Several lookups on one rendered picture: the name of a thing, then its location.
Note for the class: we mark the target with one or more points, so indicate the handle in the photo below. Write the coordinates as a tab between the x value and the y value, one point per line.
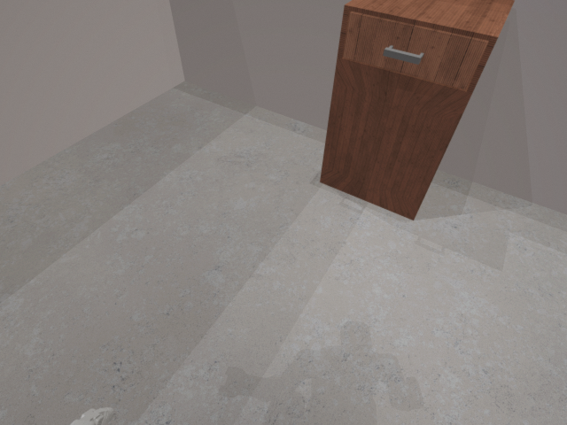
402	55

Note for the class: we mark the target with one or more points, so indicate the left robot hand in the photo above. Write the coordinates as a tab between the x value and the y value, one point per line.
100	416

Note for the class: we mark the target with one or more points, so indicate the cabinet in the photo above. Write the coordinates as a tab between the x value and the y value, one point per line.
388	131

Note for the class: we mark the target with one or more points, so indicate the drawer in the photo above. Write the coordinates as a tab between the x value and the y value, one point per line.
448	58

